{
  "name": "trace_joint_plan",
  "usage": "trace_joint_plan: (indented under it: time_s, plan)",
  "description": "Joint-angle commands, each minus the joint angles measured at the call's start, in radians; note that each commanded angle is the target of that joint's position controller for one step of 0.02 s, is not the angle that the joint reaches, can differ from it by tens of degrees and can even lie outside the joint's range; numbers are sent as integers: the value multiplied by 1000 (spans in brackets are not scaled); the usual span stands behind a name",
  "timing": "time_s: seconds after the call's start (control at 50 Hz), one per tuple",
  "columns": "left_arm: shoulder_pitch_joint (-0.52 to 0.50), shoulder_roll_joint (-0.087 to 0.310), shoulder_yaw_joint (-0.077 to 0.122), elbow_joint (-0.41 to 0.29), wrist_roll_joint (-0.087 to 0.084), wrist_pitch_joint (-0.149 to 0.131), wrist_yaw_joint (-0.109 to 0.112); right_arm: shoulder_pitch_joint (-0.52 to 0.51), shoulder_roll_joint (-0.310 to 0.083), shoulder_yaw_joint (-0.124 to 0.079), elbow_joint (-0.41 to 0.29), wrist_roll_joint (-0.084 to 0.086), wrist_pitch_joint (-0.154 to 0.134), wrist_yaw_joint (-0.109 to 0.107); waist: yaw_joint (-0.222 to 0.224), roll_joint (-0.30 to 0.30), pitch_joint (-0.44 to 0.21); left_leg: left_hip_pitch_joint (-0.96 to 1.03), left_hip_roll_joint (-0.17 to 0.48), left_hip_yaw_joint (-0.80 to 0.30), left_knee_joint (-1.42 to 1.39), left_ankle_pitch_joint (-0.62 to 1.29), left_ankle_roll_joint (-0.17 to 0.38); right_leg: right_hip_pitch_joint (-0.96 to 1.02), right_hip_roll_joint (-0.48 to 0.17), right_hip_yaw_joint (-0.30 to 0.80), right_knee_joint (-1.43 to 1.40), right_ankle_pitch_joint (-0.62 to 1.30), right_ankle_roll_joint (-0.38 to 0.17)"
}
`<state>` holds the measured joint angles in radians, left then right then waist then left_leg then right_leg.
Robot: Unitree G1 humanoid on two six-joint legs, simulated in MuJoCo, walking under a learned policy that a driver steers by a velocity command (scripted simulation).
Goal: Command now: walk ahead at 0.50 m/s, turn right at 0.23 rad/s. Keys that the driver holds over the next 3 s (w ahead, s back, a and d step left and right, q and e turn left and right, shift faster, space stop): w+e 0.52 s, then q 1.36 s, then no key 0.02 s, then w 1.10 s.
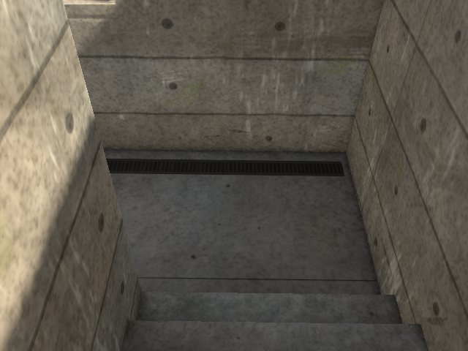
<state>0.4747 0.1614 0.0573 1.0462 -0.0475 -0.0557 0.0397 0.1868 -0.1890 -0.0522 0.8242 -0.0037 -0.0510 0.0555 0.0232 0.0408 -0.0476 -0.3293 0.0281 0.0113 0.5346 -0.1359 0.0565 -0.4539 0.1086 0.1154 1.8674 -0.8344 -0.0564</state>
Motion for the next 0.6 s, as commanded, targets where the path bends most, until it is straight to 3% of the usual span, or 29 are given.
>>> trace_joint_plan:
  time_s: [0.02,0.04,0.06,0.08,0.1,0.12,0.14,0.16,0.18,0.2,0.22,0.24,0.26,0.28,0.3,0.34,0.36,0.4,0.42,0.44,0.46,0.48,0.5,0.52,0.54,0.56,0.58,0.6]
  plan:
    - [81,92,26,-95,-37,-9,2,445,-74,-2,127,14,7,31,-85,154,-90,552,345,-294,143,741,197,-662,-28,108,150,165,-8]
    - [7,47,10,-126,-37,15,24,393,-120,-21,145,4,17,25,-38,40,-44,337,386,-396,30,193,237,-653,-92,49,156,268,-19]
    - [-70,16,-2,-175,-44,36,35,357,-179,-41,176,6,29,7,-1,2,25,198,431,-545,-114,-195,257,-681,-140,-6,127,273,-20]
    - [-119,37,9,-196,-49,49,38,285,-84,-15,153,-22,18,-14,17,-52,106,43,370,-504,-115,-342,181,-670,-171,113,-113,536,-39]
    - [-134,37,7,-208,-37,57,37,257,-59,-7,162,-32,9,-33,29,5,147,-31,339,-467,-104,-289,129,-660,-176,110,-170,607,-38]
    - [-142,92,20,-210,-25,56,38,166,-8,14,143,-25,-11,-66,77,-20,204,-209,259,-305,-101,-139,79,-529,-176,129,-416,777,-3]
    - [-145,83,24,-215,12,50,36,127,-18,20,139,-34,-24,-89,71,42,176,-262,220,-220,-80,62,76,-411,-174,118,-562,870,17]
    - [-87,51,18,-184,26,51,20,137,-78,8,157,-62,-27,-98,102,96,123,-258,215,-187,-25,203,80,-338,-159,72,-527,948,33]
    - [-77,57,18,-189,26,54,8,153,-118,-2,161,-59,-27,-101,102,107,87,-208,235,-168,-8,280,88,-334,-151,28,-503,928,43]
    - [-154,102,25,-227,5,49,-9,199,-60,6,147,-35,-35,-112,63,48,100,-113,191,-129,40,17,62,-416,-179,141,-701,1162,21]
    - [-239,101,18,-240,3,45,-20,261,-66,-2,165,-5,-41,-124,9,47,104,-18,206,-150,84,-88,59,-482,-169,143,-800,1246,2]
    - [-298,91,10,-266,29,46,-32,282,-50,6,156,13,-39,-144,-4,-7,127,-76,166,-46,133,-180,40,-384,-145,116,-1020,1444,9]
    - [-344,77,3,-272,30,45,-48,314,-51,6,165,7,-44,-147,-30,-18,129,-109,174,-28,163,-235,37,-301,-132,75,-1059,1537,9]
    - [-366,49,-5,-280,25,54,-60,323,-49,10,173,3,-27,-137,-45,5,130,-125,151,8,186,-277,39,-233,-120,26,-1126,1502,14]
    - [-392,47,-7,-300,18,63,-66,336,-55,4,174,12,-18,-132,-71,20,155,-121,158,6,215,-312,49,-211,-112,-1,-1151,1460,16]
    - [-459,53,-9,-343,-1,71,-79,355,-60,-6,167,11,0,-127,-128,17,206,-52,186,-18,293,-304,57,-252,-125,-12,-1236,1345,10]
    - [-449,65,-5,-340,9,66,-96,375,-63,-7,169,6,-2,-129,-136,61,192,-16,221,-40,361,-268,66,-250,-147,14,-1187,1416,4]
    - [-428,100,3,-329,5,54,-119,345,-88,-20,145,5,2,-123,-134,47,189,43,258,-57,472,-109,57,-232,-160,-47,-1219,1308,-9]
    - [-353,107,16,-295,-7,57,-112,258,-116,-37,134,-2,5,-107,-71,77,129,-11,247,-35,581,-58,55,-49,-173,-83,-1237,1244,-34]
    - [-223,133,31,-248,-4,55,-91,253,-124,-32,128,13,2,-97,-16,18,111,10,213,47,738,211,38,113,-95,-220,-1476,1056,-43]
    - [-23,183,61,-175,5,57,-82,251,-145,-43,144,11,-16,-95,85,20,40,-129,177,44,1024,309,34,470,-84,-221,-1491,1141,-87]
    - [177,273,71,-73,34,54,-85,271,-76,-41,143,-15,-38,-90,135,-327,23,-483,-9,149,1656,-609,-60,744,-204,-95,-1342,1664,-193]
    - [111,279,48,-97,22,48,-94,421,-48,-22,93,3,-55,-69,26,-428,-188,-718,-2,-55,1681,-802,-81,960,-305,147,-1105,1667,-308]
    - [96,212,39,-123,18,63,-97,298,-113,-27,34,18,-55,-67,83,-253,-219,-735,47,-83,1517,-710,-64,856,-324,217,-1190,1317,-326]
    - [74,206,33,-101,9,72,-89,244,-105,-27,10,44,-42,-81,61,-122,-153,-770,36,-75,1484,-656,-72,705,-364,289,-1271,1120,-340]
    - [53,285,55,-65,10,82,-76,174,-16,4,-55,84,-26,-99,18,-148,-132,-862,49,-85,1457,-582,-69,592,-494,572,-1411,628,-391]
    - [-96,153,8,-126,50,52,-78,154,-63,-11,-27,95,-5,-117,-39,33,-31,-800,91,-181,1189,-283,-50,351,-495,551,-1397,599,-322]
    - [-170,124,-5,-135,58,35,-64,154,-71,-7,-30,62,21,-125,-79,-21,31,-718,93,-177,1137,-250,-48,159,-476,495,-1362,746,-282]
